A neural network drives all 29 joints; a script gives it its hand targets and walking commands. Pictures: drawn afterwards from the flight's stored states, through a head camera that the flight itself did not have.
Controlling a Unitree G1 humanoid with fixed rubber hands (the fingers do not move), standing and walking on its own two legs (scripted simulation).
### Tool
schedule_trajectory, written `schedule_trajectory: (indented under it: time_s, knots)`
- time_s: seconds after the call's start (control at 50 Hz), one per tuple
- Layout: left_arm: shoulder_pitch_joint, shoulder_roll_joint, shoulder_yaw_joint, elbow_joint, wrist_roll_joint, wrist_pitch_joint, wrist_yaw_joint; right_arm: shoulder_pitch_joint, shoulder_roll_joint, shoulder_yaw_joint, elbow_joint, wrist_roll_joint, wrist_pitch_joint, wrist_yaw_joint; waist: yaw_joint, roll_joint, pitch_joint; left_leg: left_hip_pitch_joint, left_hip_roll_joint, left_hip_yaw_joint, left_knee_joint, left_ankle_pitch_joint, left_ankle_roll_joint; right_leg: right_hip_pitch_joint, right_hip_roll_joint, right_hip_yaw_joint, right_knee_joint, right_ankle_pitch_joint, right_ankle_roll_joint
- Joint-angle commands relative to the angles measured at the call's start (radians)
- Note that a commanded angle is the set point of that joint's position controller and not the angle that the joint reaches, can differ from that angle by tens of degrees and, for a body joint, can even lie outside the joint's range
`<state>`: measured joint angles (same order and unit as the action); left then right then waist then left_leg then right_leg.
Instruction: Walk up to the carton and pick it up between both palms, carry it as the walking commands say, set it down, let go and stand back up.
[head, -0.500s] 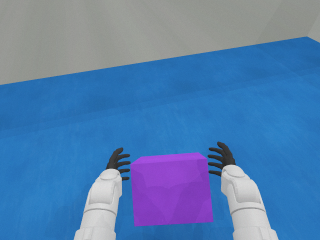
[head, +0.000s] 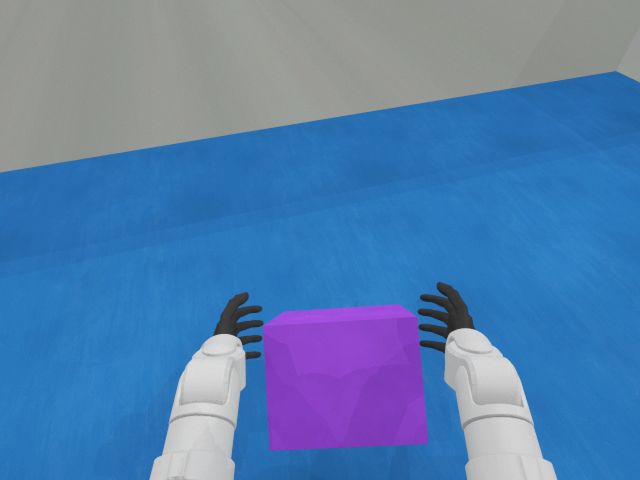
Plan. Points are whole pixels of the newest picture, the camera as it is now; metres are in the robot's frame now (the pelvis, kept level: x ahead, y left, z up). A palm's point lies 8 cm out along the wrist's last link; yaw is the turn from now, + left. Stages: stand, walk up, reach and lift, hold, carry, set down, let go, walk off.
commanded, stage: carry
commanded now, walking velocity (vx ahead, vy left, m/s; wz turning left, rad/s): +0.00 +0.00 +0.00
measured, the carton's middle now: (344, 366) +0.32 +0.00 -0.11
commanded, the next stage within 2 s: hold in 1.62 s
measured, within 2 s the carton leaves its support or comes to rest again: neither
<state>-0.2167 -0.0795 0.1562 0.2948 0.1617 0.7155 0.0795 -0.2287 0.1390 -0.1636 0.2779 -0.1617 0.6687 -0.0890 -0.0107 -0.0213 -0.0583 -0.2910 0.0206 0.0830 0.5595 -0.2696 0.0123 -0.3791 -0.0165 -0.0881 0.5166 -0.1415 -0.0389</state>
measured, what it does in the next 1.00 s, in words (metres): stands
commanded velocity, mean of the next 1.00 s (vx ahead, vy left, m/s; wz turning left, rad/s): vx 0.00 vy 0.00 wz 0.00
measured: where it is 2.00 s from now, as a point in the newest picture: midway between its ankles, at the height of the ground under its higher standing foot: outside the picture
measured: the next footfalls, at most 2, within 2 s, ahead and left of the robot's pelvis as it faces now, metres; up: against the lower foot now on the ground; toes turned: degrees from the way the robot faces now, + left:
none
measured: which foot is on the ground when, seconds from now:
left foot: down 0.00-1.00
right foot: down 0.00-1.00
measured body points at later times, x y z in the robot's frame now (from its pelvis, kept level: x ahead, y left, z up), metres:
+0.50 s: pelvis +0.00 +0.01 +0.00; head -0.03 +0.01 +0.45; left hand +0.29 +0.17 +0.03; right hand +0.30 -0.14 +0.03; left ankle +0.02 +0.11 -0.73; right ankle +0.08 -0.10 -0.73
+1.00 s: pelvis +0.01 +0.02 +0.00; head +0.00 +0.02 +0.45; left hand +0.30 +0.17 +0.02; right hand +0.31 -0.14 +0.03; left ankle +0.02 +0.11 -0.73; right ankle +0.08 -0.10 -0.73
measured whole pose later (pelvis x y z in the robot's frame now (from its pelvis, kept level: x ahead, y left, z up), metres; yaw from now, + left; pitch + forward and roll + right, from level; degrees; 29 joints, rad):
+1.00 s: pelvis +0.01 +0.02 +0.00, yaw +1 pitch +2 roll +1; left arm -0.18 -0.14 0.15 0.15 0.19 0.76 0.07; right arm -0.22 0.14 -0.18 0.15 -0.19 0.74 -0.06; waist -0.01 -0.02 -0.07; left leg -0.31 -0.01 0.08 0.55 -0.27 0.04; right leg -0.40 -0.05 -0.09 0.53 -0.15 -0.01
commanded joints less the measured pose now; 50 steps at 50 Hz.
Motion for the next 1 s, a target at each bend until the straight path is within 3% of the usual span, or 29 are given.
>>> schedule_trajectory:
  time_s: [0.0,0.02,0.06,0.08,0.1,0.12,0.16,0.2,0.22,0.24,0.28,0.36,0.38,0.48,0.52,0.58,0.6,0.64,0.68,0.72,0.74,0.76,0.78,0.8,0.86,0.88,0.92,0.96,0.98]
  knots:
    - [-0.728,-0.921,-0.632,-0.364,-0.296,-0.034,-0.263,-0.489,0.895,0.576,-0.224,0.255,0.024,0.245,0.005,0.034,-0.37,0.049,0.103,-0.094,-0.135,-0.01,0.063,0.173,-0.131,0.144,-0.117,-0.051,0.013]
    - [-0.564,-0.922,-0.61,-0.308,-0.261,-0.013,-0.266,-0.402,0.883,0.558,-0.223,0.237,0.035,0.249,0.011,0.065,-0.414,0.059,0.115,-0.103,-0.14,0.027,0.066,0.215,-0.125,0.119,-0.088,0.027,0.014]
    - [-0.603,-0.898,-0.635,-0.362,-0.276,-0.013,-0.265,-0.419,0.869,0.569,-0.254,0.246,0.038,0.254,0.01,0.06,-0.442,0.076,0.116,-0.104,-0.128,0.039,0.07,0.221,-0.136,0.127,-0.086,0.079,0.008]
    - [-0.527,-0.9,-0.61,-0.306,-0.244,0.004,-0.264,-0.431,0.86,0.568,-0.245,0.246,0.044,0.26,0.007,0.095,-0.412,0.075,0.125,-0.117,-0.147,0.094,0.073,0.206,-0.13,0.097,-0.048,0.133,0.026]
    - [-0.558,-0.883,-0.613,-0.324,-0.24,0.006,-0.266,-0.35,0.879,0.538,-0.161,0.227,0.06,0.266,0.006,0.034,-0.393,0.069,0.132,-0.123,-0.152,0.047,0.073,0.202,-0.119,0.095,-0.058,0.077,0.02]
    - [-0.577,-0.88,-0.597,-0.308,-0.232,-0.002,-0.27,-0.382,0.863,0.526,-0.156,0.222,0.051,0.276,0.01,0.06,-0.359,0.048,0.142,-0.138,-0.18,0.043,0.065,0.197,-0.116,0.086,-0.059,0.043,0.02]
    - [-0.647,-0.88,-0.604,-0.363,-0.245,-0.01,-0.265,-0.445,0.896,0.557,-0.172,0.245,0.048,0.276,0.01,0.038,-0.365,0.043,0.137,-0.131,-0.15,0.076,0.071,0.213,-0.113,0.083,-0.063,0.075,0.028]
    - [-0.591,-0.878,-0.578,-0.308,-0.23,-0.005,-0.273,-0.408,0.874,0.538,-0.161,0.224,0.053,0.278,0.008,-0.012,-0.346,-0.008,0.138,-0.143,-0.18,0.021,0.071,0.215,-0.106,0.078,-0.058,0.027,0.03]
    - [-0.61,-0.896,-0.571,-0.286,-0.222,-0.011,-0.275,-0.485,0.887,0.555,-0.171,0.236,0.045,0.28,0.009,0.006,-0.303,-0.016,0.124,-0.131,-0.165,0.03,0.064,0.192,-0.113,0.082,-0.068,0.04,0.033]
    - [-0.645,-0.882,-0.578,-0.316,-0.23,-0.015,-0.276,-0.534,0.887,0.586,-0.199,0.256,0.045,0.283,0.006,-0.056,-0.256,-0.01,0.121,-0.123,-0.156,0.014,0.051,0.164,-0.11,0.091,-0.093,0.0,0.035]
    - [-0.662,-0.906,-0.595,-0.342,-0.242,-0.015,-0.276,-0.543,0.902,0.586,-0.231,0.266,0.038,0.283,0.009,0.029,-0.298,0.005,0.113,-0.117,-0.157,-0.014,0.054,0.168,-0.122,0.106,-0.103,-0.037,0.029]
    - [-0.639,-0.9,-0.581,-0.287,-0.236,-0.009,-0.276,-0.536,0.868,0.555,-0.217,0.238,0.04,0.269,0.005,-0.022,-0.295,0.02,0.124,-0.142,-0.169,-0.006,0.074,0.133,-0.122,0.112,-0.104,-0.081,0.031]
    - [-0.693,-0.899,-0.604,-0.337,-0.252,-0.012,-0.27,-0.559,0.871,0.558,-0.231,0.247,0.04,0.268,0.004,0.012,-0.296,0.003,0.127,-0.149,-0.182,-0.032,0.077,0.151,-0.118,0.109,-0.086,-0.085,0.039]
    - [-0.613,-0.896,-0.592,-0.292,-0.233,-0.01,-0.268,-0.497,0.872,0.537,-0.198,0.235,0.038,0.272,0.008,0.054,-0.338,0.017,0.136,-0.153,-0.196,0.018,0.072,0.177,-0.111,0.081,-0.046,-0.003,0.035]
    - [-0.626,-0.89,-0.592,-0.313,-0.241,-0.014,-0.268,-0.437,0.878,0.537,-0.169,0.222,0.049,0.267,0.008,0.008,-0.34,0.006,0.121,-0.137,-0.166,-0.042,0.077,0.166,-0.124,0.122,-0.093,-0.067,0.026]
    - [-0.615,-0.908,-0.577,-0.29,-0.23,-0.017,-0.27,-0.528,0.884,0.573,-0.219,0.249,0.037,0.276,0.006,-0.029,-0.355,0.022,0.121,-0.133,-0.161,0.009,0.071,0.18,-0.126,0.094,-0.075,-0.008,0.037]
    - [-0.598,-0.905,-0.576,-0.29,-0.223,-0.014,-0.268,-0.488,0.885,0.56,-0.199,0.237,0.042,0.271,0.005,-0.006,-0.335,0.013,0.115,-0.131,-0.155,-0.002,0.068,0.154,-0.128,0.112,-0.088,-0.045,0.035]
    - [-0.654,-0.887,-0.591,-0.328,-0.244,-0.014,-0.271,-0.46,0.879,0.544,-0.172,0.227,0.049,0.272,0.001,0.003,-0.331,0.01,0.111,-0.123,-0.144,0.02,0.071,0.183,-0.127,0.105,-0.064,0.055,0.037]
    - [-0.704,-0.914,-0.609,-0.346,-0.249,-0.024,-0.27,-0.5,0.91,0.544,-0.188,0.234,0.038,0.274,0.007,0.006,-0.351,-0.016,0.122,-0.159,-0.172,0.017,0.075,0.197,-0.12,0.078,-0.048,0.003,0.033]
    - [-0.69,-0.924,-0.626,-0.358,-0.256,-0.029,-0.276,-0.512,0.912,0.565,-0.217,0.238,0.031,0.276,0.003,0.014,-0.348,0.033,0.109,-0.132,-0.151,0.061,0.071,0.168,-0.127,0.104,-0.052,0.05,0.034]
    - [-0.707,-0.922,-0.622,-0.357,-0.26,-0.027,-0.276,-0.52,0.927,0.577,-0.204,0.246,0.035,0.276,0.004,-0.022,-0.356,0.019,0.115,-0.138,-0.139,0.058,0.073,0.191,-0.126,0.098,-0.058,0.05,0.028]
    - [-0.651,-0.92,-0.611,-0.333,-0.25,-0.029,-0.274,-0.523,0.909,0.58,-0.235,0.254,0.025,0.278,0.008,0.012,-0.385,0.04,0.102,-0.109,-0.132,0.035,0.068,0.184,-0.139,0.106,-0.075,0.045,0.026]
    - [-0.658,-0.935,-0.612,-0.339,-0.254,-0.029,-0.279,-0.611,0.918,0.622,-0.303,0.281,0.017,0.28,0.008,-0.055,-0.367,0.026,0.103,-0.125,-0.12,0.014,0.071,0.178,-0.14,0.115,-0.095,-0.003,0.023]
    - [-0.635,-0.948,-0.605,-0.317,-0.247,-0.028,-0.274,-0.559,0.923,0.599,-0.269,0.271,0.019,0.275,0.008,0.002,-0.409,0.045,0.1,-0.117,-0.118,0.041,0.071,0.186,-0.15,0.128,-0.097,-0.023,0.015]
    - [-0.542,-0.922,-0.595,-0.289,-0.232,-0.016,-0.272,-0.484,0.901,0.596,-0.258,0.256,0.032,0.276,0.005,-0.041,-0.429,0.062,0.108,-0.13,-0.122,0.102,0.069,0.216,-0.132,0.087,-0.043,0.111,0.027]
    - [-0.599,-0.928,-0.614,-0.341,-0.235,-0.026,-0.269,-0.506,0.911,0.583,-0.256,0.257,0.025,0.278,0.007,0.057,-0.412,0.073,0.12,-0.133,-0.129,0.15,0.065,0.194,-0.13,0.085,-0.033,0.151,0.025]
    - [-0.625,-0.928,-0.637,-0.372,-0.256,-0.033,-0.272,-0.466,0.921,0.592,-0.231,0.257,0.027,0.282,0.004,0.036,-0.427,0.081,0.13,-0.147,-0.122,0.215,0.067,0.202,-0.135,0.091,-0.019,0.179,0.017]
    - [-0.549,-0.905,-0.597,-0.298,-0.222,-0.017,-0.271,-0.475,0.903,0.597,-0.243,0.25,0.032,0.275,0.006,-0.05,-0.416,0.051,0.116,-0.131,-0.115,0.104,0.069,0.217,-0.138,0.106,-0.045,0.147,0.019]
    - [-0.612,-0.903,-0.622,-0.336,-0.239,-0.028,-0.271,-0.476,0.891,0.583,-0.236,0.248,0.027,0.277,0.002,0.003,-0.406,0.047,0.111,-0.121,-0.114,0.113,0.061,0.208,-0.138,0.085,-0.028,0.155,0.028]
